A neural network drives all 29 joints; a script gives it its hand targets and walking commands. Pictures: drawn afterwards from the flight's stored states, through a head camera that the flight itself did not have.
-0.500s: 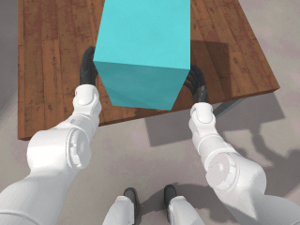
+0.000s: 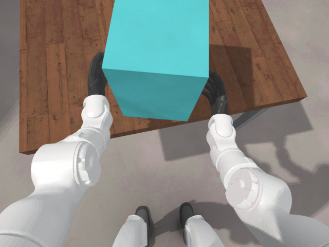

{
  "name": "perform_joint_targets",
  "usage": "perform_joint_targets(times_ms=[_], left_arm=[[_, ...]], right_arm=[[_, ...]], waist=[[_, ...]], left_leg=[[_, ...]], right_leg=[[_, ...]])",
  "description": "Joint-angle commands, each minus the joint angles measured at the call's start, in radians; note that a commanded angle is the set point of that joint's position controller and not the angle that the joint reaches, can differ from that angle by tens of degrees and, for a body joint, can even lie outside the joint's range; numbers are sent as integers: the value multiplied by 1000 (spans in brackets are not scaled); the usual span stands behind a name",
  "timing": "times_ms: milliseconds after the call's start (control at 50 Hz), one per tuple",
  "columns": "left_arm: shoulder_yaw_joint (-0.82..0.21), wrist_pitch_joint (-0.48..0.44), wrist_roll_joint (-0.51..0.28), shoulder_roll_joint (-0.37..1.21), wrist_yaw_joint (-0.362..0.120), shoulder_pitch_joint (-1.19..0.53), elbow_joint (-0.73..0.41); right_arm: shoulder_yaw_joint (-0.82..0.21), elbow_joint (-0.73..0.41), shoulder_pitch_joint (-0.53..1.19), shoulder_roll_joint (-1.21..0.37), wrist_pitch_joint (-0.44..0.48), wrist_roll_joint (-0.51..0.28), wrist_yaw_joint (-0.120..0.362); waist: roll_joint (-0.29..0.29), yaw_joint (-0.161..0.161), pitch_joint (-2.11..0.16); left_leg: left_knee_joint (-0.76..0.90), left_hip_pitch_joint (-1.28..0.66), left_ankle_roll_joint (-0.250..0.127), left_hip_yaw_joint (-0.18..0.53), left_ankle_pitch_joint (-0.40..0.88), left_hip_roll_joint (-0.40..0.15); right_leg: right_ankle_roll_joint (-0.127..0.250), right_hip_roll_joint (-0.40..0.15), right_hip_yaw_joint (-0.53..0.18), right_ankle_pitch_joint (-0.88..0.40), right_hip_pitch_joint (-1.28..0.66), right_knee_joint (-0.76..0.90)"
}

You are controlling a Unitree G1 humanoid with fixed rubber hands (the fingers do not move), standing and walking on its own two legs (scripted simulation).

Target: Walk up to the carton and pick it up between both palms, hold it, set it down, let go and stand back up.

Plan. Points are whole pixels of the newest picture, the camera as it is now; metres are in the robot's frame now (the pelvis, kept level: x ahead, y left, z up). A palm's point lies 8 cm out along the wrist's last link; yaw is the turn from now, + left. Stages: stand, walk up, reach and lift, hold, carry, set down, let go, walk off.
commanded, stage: reach and lift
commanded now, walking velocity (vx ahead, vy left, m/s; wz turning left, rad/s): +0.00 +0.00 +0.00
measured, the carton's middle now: (159, 56) +0.58 +0.02 -0.04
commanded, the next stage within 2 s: none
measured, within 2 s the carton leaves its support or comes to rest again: leaves its support in 1.10 s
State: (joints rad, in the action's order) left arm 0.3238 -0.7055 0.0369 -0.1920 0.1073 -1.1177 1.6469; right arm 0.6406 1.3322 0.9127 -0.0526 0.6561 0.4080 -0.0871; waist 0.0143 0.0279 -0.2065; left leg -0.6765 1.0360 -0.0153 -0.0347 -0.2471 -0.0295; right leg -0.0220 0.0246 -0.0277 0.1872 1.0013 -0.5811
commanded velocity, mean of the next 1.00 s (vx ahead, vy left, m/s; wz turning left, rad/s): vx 0.00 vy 0.00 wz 0.00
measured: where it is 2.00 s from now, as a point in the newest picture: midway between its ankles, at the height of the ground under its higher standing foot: (165, 233)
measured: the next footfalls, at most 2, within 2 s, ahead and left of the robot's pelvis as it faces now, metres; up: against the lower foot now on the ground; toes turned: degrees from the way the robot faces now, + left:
none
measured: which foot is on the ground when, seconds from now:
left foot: down 0.00-1.00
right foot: down 0.00-1.00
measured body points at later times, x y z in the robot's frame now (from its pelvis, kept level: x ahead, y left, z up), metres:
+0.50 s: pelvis -0.01 +0.00 +0.00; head +0.18 +0.01 +0.41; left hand +0.47 +0.17 -0.02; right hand +0.43 -0.12 -0.04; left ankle +0.01 +0.10 -0.70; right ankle +0.02 -0.14 -0.70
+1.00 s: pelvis -0.03 +0.00 -0.01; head +0.09 +0.01 +0.43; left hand +0.41 +0.16 -0.01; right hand +0.38 -0.13 -0.03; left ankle +0.01 +0.10 -0.70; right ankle +0.02 -0.14 -0.70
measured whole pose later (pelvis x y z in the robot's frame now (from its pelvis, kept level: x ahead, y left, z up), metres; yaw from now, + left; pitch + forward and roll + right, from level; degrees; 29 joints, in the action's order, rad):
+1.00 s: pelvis -0.03 +0.00 -0.01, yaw +0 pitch +31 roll -3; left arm 0.10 -0.65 -0.12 -0.14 0.16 -0.97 1.66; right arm 0.32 1.34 0.78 -0.05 0.52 0.04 -0.13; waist 0.05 0.03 -0.30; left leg -0.73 1.04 -0.02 -0.03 -0.24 -0.03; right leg -0.02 0.03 -0.03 0.18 1.00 -0.64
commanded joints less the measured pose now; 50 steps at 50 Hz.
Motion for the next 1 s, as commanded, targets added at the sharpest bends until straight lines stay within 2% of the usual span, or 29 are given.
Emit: perform_joint_targets(times_ms=[0,40,60,100,140,160,180,220,340,380,400,420,460,480,500,540,580,640,660,700,720,760,780,800,860,880,900,940,980], left_arm=[[-170,3,218,643,-166,-231,183],[-187,5,209,647,-166,-244,186],[-185,5,195,644,-165,-227,186],[-181,9,198,635,-163,-209,190],[-212,2,179,646,-157,-223,156],[-196,8,181,639,-161,-209,175],[-205,7,173,640,-160,-216,190],[-207,10,171,626,-159,-208,170],[-249,23,127,634,-155,-184,149],[-256,23,112,634,-152,-199,125],[-266,22,97,625,-152,-193,134],[-258,23,98,616,-154,-169,132],[-266,24,83,609,-156,-194,137],[-277,22,84,613,-156,-201,111],[-283,22,73,611,-153,-203,110],[-287,27,64,602,-153,-184,115],[-313,20,42,608,-156,-206,92],[-329,22,20,622,-152,-214,79],[-332,22,14,615,-151,-210,71],[-360,26,-2,630,-146,-212,53],[-348,24,-5,626,-153,-218,69],[-384,26,-35,637,-147,-227,32],[-407,26,-45,666,-145,-239,34],[-432,25,-61,677,-142,-251,-27],[-487,35,-98,717,-132,-272,-68],[-488,30,-105,729,-130,-279,-84],[-523,40,-118,750,-124,-277,-97],[-554,53,-134,776,-119,-315,-141],[-593,55,-165,819,-112,-347,-197]], right_arm=[[-270,175,417,-505,68,135,135],[-284,174,426,-504,68,129,133],[-293,161,424,-499,71,116,137],[-303,176,420,-479,71,105,141],[-313,200,407,-473,73,98,142],[-316,186,419,-473,73,93,139],[-310,186,431,-462,73,97,143],[-324,187,412,-460,64,80,147],[-377,158,425,-447,61,23,145],[-388,153,421,-445,49,19,148],[-399,154,414,-445,43,17,147],[-418,123,397,-451,40,1,149],[-424,114,419,-457,30,-14,146],[-420,117,403,-456,25,-12,146],[-433,112,398,-458,22,-20,147],[-462,82,402,-456,13,-42,151],[-477,74,390,-470,9,-47,146],[-512,18,395,-500,-8,-78,146],[-524,16,379,-496,-12,-84,147],[-535,-1,399,-495,-28,-106,148],[-536,-21,387,-508,-34,-105,141],[-596,-72,399,-539,-52,-127,147],[-606,-109,420,-559,-54,-147,145],[-633,-113,404,-569,-64,-159,142],[-681,-187,419,-592,-91,-192,139],[-707,-212,431,-615,-99,-211,140],[-720,-230,437,-618,-113,-224,139],[-744,-287,464,-623,-144,-244,134],[-787,-339,493,-673,-178,-267,131]], waist=[[121,-9,-844],[114,-4,-851],[125,-22,-867],[141,-33,-843],[146,-5,-867],[135,-30,-857],[152,-20,-872],[137,-30,-871],[154,-28,-911],[162,-22,-931],[138,-22,-930],[118,-39,-930],[124,-32,-930],[110,-14,-933],[132,-13,-947],[118,-34,-950],[97,-18,-964],[112,-15,-980],[112,-25,-975],[116,-14,-980],[91,-16,-962],[92,-27,-993],[103,-24,-1012],[106,-10,-1006],[111,-7,-1008],[112,-18,-1012],[133,-5,-1013],[144,-5,-984],[132,-6,-991]], left_leg=[[-132,-538,109,-7,688,1],[-132,-544,104,-2,692,1],[-140,-536,108,-6,692,2],[-131,-549,107,-8,689,1],[-144,-598,114,3,739,-4],[-152,-584,114,-6,738,0],[-152,-580,116,-3,725,4],[-143,-580,113,-2,710,1],[-167,-653,123,7,801,2],[-176,-640,124,13,787,4],[-174,-622,120,13,763,2],[-178,-600,111,3,752,9],[-167,-564,104,4,701,14],[-170,-578,106,12,702,12],[-169,-590,107,12,707,13],[-179,-584,106,11,706,18],[-175,-547,99,11,665,21],[-184,-533,94,11,635,24],[-185,-519,91,8,629,28],[-176,-548,97,25,634,23],[-177,-525,91,13,596,30],[-180,-491,90,22,571,33],[-180,-491,88,25,554,37],[-178,-521,89,31,581,33],[-188,-551,96,47,541,31],[-196,-535,90,43,517,39],[-187,-554,98,56,516,33],[-181,-570,100,64,441,30],[-175,-531,92,59,340,42]], right_leg=[[47,49,130,-563,-400,-66],[36,52,134,-551,-385,-72],[49,57,128,-555,-395,-71],[55,53,126,-561,-392,-61],[48,64,135,-542,-355,-67],[52,65,138,-561,-355,-70],[49,66,143,-553,-360,-72],[46,66,135,-539,-361,-70],[50,82,144,-575,-342,-76],[45,85,145,-568,-345,-83],[42,83,146,-562,-351,-88],[39,85,140,-577,-367,-95],[37,76,129,-577,-410,-107],[33,82,138,-564,-403,-102],[34,80,134,-573,-399,-105],[34,86,136,-569,-402,-113],[31,79,130,-577,-429,-122],[33,74,121,-583,-456,-130],[35,77,121,-584,-445,-131],[32,76,119,-533,-442,-126],[34,79,120,-538,-449,-131],[26,71,106,-537,-491,-139],[32,70,105,-531,-489,-146],[25,72,108,-521,-485,-143],[31,78,110,-448,-443,-137],[38,76,107,-453,-459,-144],[36,78,102,-417,-429,-143],[39,76,100,-310,-394,-126],[43,72,86,-276,-429,-131]])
